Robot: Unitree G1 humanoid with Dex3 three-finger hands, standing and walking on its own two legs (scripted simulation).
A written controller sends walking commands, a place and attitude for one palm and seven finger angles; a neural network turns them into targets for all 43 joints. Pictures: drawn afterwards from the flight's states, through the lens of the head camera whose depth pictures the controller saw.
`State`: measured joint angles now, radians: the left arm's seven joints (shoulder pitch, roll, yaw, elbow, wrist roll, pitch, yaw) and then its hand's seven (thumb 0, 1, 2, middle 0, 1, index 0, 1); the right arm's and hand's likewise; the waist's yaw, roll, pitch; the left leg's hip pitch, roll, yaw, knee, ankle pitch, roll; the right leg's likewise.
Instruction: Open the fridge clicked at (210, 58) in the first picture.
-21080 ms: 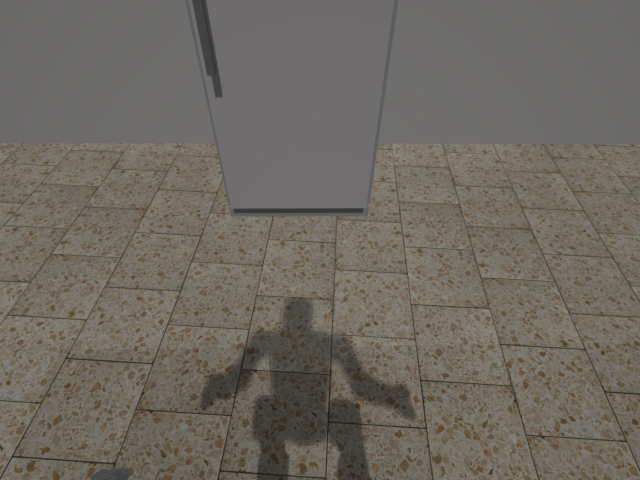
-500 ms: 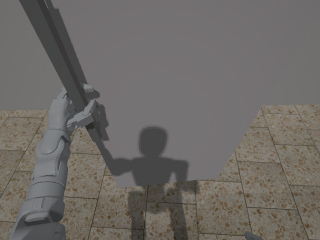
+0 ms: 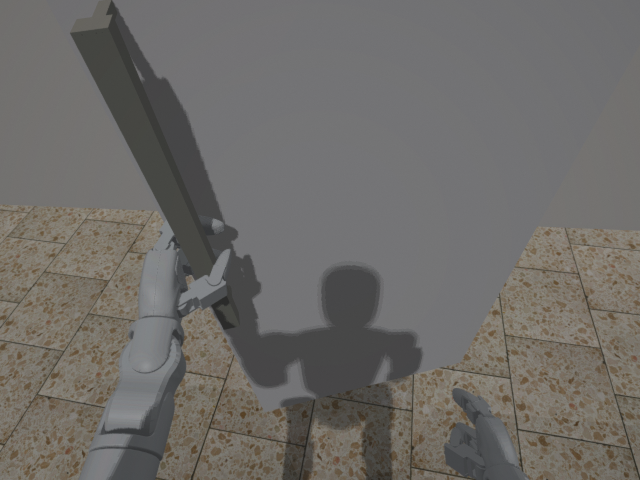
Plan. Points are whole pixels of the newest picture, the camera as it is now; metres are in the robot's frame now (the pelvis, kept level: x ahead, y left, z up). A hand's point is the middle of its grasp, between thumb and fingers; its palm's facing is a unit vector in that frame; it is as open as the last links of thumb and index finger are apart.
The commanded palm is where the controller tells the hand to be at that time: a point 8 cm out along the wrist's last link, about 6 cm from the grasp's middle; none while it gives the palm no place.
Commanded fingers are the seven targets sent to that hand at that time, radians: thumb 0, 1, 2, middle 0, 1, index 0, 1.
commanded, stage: walk backward, drawing the door open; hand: left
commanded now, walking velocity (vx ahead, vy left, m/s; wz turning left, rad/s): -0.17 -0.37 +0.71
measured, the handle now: (188, 213) +0.37 +0.17 +0.16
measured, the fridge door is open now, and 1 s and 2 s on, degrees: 19 53 60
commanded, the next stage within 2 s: stop walking and hold the door back in 1.10 s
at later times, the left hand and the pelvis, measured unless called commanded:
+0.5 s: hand (272, 409) +0.18 +0.06 +0.09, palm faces +0.23 -0.96 -0.16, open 6.6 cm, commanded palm +0.14 +0.10 +0.10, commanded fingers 0.00 0.90 0.90 -0.45 -1.40 -0.45 -1.40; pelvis -0.09 -0.12 -0.02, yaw +12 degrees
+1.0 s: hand out of the picture +0.08 -0.07 +0.09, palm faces +0.61 -0.76 -0.22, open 6.9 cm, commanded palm +0.02 -0.05 +0.10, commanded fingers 0.00 0.90 0.90 -0.45 -1.40 -0.45 -1.40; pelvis -0.06 -0.34 -0.01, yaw +39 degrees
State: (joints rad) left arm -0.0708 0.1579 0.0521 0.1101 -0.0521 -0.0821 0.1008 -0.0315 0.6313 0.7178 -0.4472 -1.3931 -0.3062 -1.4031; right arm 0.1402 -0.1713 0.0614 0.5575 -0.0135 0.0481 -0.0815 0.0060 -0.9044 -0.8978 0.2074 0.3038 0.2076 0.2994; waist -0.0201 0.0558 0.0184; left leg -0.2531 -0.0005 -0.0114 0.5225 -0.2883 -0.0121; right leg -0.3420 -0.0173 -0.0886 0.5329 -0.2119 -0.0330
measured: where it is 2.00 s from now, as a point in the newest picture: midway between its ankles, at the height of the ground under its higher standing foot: outside the picture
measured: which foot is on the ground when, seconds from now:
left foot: down 0.00-0.28, up 0.30-0.44, down 0.46-0.72, up 0.74-0.88, down 0.90-1.00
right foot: down 0.00-0.44, up 0.46-0.68, down 0.70-0.90, up 0.92-1.00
